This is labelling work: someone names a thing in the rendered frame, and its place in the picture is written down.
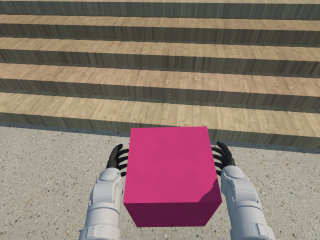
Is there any right robot forearm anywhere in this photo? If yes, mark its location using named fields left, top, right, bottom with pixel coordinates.
left=220, top=165, right=276, bottom=240

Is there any left robot forearm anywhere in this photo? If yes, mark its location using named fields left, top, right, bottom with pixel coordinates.
left=78, top=167, right=123, bottom=240

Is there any robot right hand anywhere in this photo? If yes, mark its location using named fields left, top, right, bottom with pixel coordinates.
left=211, top=141, right=236, bottom=177

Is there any carton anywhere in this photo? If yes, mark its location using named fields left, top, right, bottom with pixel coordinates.
left=123, top=126, right=222, bottom=227

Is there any robot left hand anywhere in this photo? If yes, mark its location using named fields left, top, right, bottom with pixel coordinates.
left=106, top=143, right=129, bottom=177

